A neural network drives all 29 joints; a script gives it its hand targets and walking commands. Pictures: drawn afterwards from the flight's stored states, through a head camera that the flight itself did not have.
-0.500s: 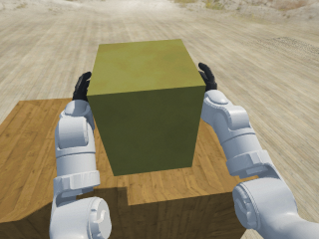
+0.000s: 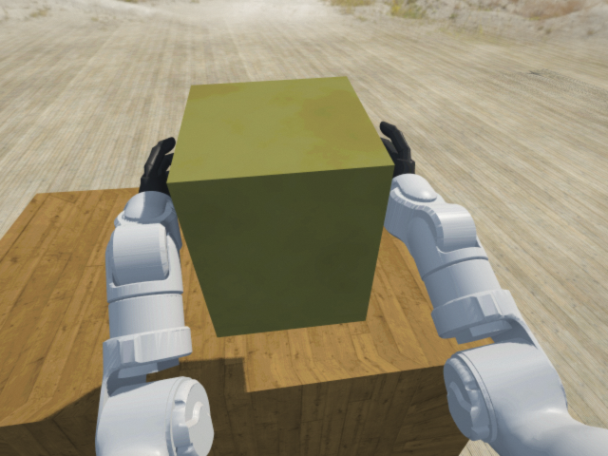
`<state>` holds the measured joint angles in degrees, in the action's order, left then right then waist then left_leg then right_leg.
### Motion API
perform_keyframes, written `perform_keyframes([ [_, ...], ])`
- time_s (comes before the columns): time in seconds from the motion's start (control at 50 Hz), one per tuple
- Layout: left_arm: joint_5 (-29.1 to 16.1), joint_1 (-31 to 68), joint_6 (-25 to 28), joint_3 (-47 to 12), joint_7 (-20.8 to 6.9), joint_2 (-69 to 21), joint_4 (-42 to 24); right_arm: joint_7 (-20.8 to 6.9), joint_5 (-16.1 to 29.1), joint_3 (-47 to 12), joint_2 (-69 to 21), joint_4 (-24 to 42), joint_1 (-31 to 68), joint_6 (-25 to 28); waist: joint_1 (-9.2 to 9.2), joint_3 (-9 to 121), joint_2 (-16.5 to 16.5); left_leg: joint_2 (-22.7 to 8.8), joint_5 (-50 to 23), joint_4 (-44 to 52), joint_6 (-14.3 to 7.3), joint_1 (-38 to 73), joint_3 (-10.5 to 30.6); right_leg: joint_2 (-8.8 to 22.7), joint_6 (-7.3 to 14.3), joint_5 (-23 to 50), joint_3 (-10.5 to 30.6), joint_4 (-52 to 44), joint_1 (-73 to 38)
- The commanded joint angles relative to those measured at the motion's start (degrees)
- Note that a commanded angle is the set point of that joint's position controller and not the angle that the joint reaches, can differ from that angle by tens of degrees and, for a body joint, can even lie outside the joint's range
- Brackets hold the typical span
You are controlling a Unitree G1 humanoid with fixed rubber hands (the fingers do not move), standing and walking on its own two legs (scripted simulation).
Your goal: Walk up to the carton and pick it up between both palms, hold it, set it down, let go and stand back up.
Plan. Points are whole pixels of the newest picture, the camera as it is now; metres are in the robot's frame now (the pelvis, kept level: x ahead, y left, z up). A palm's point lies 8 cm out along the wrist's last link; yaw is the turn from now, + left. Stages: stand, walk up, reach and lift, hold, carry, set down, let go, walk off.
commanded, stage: hold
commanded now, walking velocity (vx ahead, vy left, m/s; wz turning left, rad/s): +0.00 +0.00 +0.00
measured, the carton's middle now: (281, 207) +0.39 +0.01 +0.21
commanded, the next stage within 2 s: none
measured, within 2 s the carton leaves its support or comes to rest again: neither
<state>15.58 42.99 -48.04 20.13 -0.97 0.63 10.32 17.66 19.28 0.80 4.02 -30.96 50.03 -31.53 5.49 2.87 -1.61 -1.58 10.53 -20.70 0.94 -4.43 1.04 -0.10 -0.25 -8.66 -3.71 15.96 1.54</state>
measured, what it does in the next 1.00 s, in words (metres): stands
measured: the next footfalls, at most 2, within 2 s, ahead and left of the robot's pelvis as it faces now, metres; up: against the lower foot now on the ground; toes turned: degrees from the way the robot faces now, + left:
none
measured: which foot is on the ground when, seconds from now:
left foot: down 0.00-1.00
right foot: down 0.00-1.00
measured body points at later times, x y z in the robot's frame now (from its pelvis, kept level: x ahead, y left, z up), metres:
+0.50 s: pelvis +0.00 +0.00 +0.00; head -0.06 +0.02 +0.45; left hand +0.39 +0.16 +0.24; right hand +0.39 -0.13 +0.25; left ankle +0.02 +0.12 -0.75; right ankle +0.01 -0.12 -0.75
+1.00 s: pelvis +0.00 +0.00 +0.00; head -0.06 +0.02 +0.45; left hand +0.38 +0.16 +0.24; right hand +0.38 -0.14 +0.25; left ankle +0.02 +0.12 -0.75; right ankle +0.01 -0.12 -0.75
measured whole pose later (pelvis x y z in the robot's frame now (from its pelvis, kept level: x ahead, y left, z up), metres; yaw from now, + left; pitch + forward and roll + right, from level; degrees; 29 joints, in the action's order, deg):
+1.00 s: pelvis +0.00 +0.00 +0.00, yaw +0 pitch -6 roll -1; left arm 16.2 42.5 -48.6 20.2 -1.5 0.4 9.3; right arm 17.8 19.4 0.9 3.8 -30.5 49.9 -32.2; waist 5.9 2.6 -1.7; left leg -1.6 10.6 -20.6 1.0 -3.6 1.4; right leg -0.1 -0.2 -8.8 -3.9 15.8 0.6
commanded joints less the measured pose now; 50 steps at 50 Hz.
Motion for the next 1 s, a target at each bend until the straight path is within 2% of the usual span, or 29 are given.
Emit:
perform_keyframes([
  [0.0, -10.4, 46.2, 4.4, -28.3, -6.8, -33.3, -8.3, -6.6, 8.2, -20.6, -37.7, 17.6, 45.3, 2.0, 0.34, 23.5, 4.1, 4.7, -15.4, 0.3, 2.5, 6.6, -1.1, -4.7, -3.5, 12.7, 0.3, 0.3, -7.0],
  [0.06, -10.2, 45.9, 4.2, -28.5, -7.1, -32.8, -8.3, -6.4, 7.9, -19.9, -36.8, 16.8, 44.4, 1.6, 1.15, 22.4, 4.8, 4.8, -15.2, 0.4, 2.7, 6.5, -1.1, -4.5, -3.5, 12.7, 0.4, 0.1, -6.7],
  [0.12, -8.6, 44.7, 3.6, -26.8, -7.8, -31.6, -4.9, -6.5, 6.6, -18.6, -36.2, 13.7, 43.5, 1.1, 1.15, 17.9, 3.9, 4.7, -11.2, 2.1, 2.2, 4.3, -1.4, -4.4, -3.4, 9.0, 0.2, -0.8, -6.4],
  [0.14, -8.4, 44.9, 3.6, -26.5, -8.1, -31.4, -4.6, -6.6, 6.5, -18.6, -36.6, 13.5, 43.9, 1.1, 0.69, 17.6, 3.7, 4.7, -10.5, 2.6, 1.9, 3.7, -1.5, -4.3, -3.4, 8.7, 0.3, -0.7, -6.7],
  [0.16, -8.7, 45.6, 3.9, -27.0, -8.3, -31.7, -5.3, -6.7, 6.4, -18.6, -37.0, 13.3, 44.0, 1.2, 1.04, 18.5, 3.8, 4.7, -10.2, 2.7, 1.9, 3.1, -1.5, -4.3, -3.4, 8.9, 0.4, -0.5, -7.1],
  [0.22, -9.9, 47.5, 4.5, -28.1, -8.1, -32.9, -7.4, -6.6, 7.4, -19.7, -38.1, 16.5, 46.1, 1.7, 1.24, 21.8, 4.2, 5.0, -13.3, 1.6, 2.0, 4.3, -1.2, -4.2, -3.5, 11.9, 0.6, 0.3, -7.6],
  [0.26, -10.3, 48.0, 4.8, -28.6, -7.8, -33.0, -8.4, -6.5, 8.4, -20.3, -38.2, 16.9, 46.3, 1.9, 1.05, 23.4, 4.7, 5.1, -14.9, 0.8, 2.4, 5.8, -1.0, -4.4, -3.6, 13.3, 0.5, 0.5, -7.8],
  [0.36, -9.2, 47.0, 4.8, -26.6, -7.9, -32.0, -5.1, -6.8, 6.9, -19.1, -37.8, 14.4, 45.9, 1.6, 0.13, 20.9, 3.3, 4.8, -10.2, 2.3, 1.7, 4.0, -1.2, -4.3, -3.5, 8.3, 0.3, -0.3, -6.3],
  [0.48, -10.6, 46.9, 4.9, -28.1, -7.0, -32.8, -8.2, -6.4, 9.0, -21.3, -38.4, 18.0, 46.3, 1.8, 0.30, 24.7, 3.8, 5.0, -16.5, 0.1, 2.3, 6.3, -1.0, -4.6, -3.8, 15.0, 0.5, 0.5, -7.9],
  [0.54, -9.7, 45.7, 4.2, -27.5, -7.4, -31.9, -7.3, -6.3, 8.5, -20.3, -37.2, 15.4, 44.1, 1.2, 0.78, 21.4, 3.8, 4.9, -14.4, 0.8, 2.4, 6.3, -1.1, -4.6, -3.7, 12.7, 0.4, 0.1, -6.7],
  [0.56, -9.3, 45.3, 4.0, -27.2, -7.6, -31.9, -6.7, -6.3, 8.1, -20.0, -37.1, 15.2, 43.9, 1.2, 0.41, 20.4, 3.9, 4.8, -13.5, 1.3, 2.3, 5.8, -1.2, -4.7, -3.6, 11.4, 0.4, -0.3, -6.4],
  [0.58, -9.6, 45.7, 4.0, -27.6, -7.7, -31.9, -7.1, -6.4, 7.9, -19.6, -37.0, 15.0, 43.7, 1.2, 1.12, 20.1, 4.1, 4.6, -13.2, 1.5, 2.5, 5.6, -1.1, -4.7, -3.5, 10.9, 0.2, -0.2, -6.5],
  [0.62, -9.4, 45.5, 3.7, -27.7, -7.9, -32.6, -6.4, -6.4, 7.6, -19.0, -36.7, 15.0, 44.0, 1.2, 0.83, 19.5, 4.5, 4.7, -12.4, 1.9, 2.4, 5.2, -1.2, -4.6, -3.3, 10.0, 0.3, -0.6, -6.5],
  [0.68, -9.6, 45.5, 4.0, -27.7, -8.3, -32.3, -7.1, -6.2, 7.8, -19.6, -37.2, 16.4, 44.4, 1.3, 1.15, 21.2, 3.8, 5.0, -14.0, 1.2, 2.5, 5.3, -1.4, -4.5, -3.5, 12.7, 0.6, 0.0, -7.8],
  [0.76, -10.3, 46.1, 4.2, -29.4, -7.7, -32.9, -11.0, -6.0, 9.4, -21.1, -36.8, 18.8, 44.3, 1.3, 1.64, 23.5, 5.4, 5.0, -18.7, -0.2, 3.5, 7.7, -0.6, -4.8, -3.4, 15.8, 0.2, 0.6, -7.8],
  [0.86, -9.3, 45.1, 3.8, -27.8, -7.6, -32.2, -8.2, -6.5, 7.7, -20.0, -36.9, 16.8, 43.6, 1.1, 0.64, 19.6, 4.0, 4.6, -13.4, 1.6, 2.7, 5.1, -1.1, -4.8, -3.3, 10.3, -0.2, -0.3, -6.3],
  [0.94, -9.1, 45.5, 3.8, -27.5, -7.7, -32.0, -7.7, -6.7, 7.5, -20.1, -37.2, 16.8, 44.9, 1.4, 0.54, 21.0, 3.2, 4.7, -12.9, 1.7, 2.2, 5.3, -1.1, -4.5, -3.3, 11.0, 0.3, -0.1, -7.3],
  [0.98, -9.2, 46.2, 4.0, -27.5, -7.8, -32.1, -7.6, -6.7, 7.4, -20.0, -36.9, 15.6, 44.6, 1.2, 0.39, 20.7, 3.8, 4.7, -12.1, 1.9, 2.2, 5.0, -1.1, -4.6, -3.5, 10.4, 0.4, 0.0, -7.0],
])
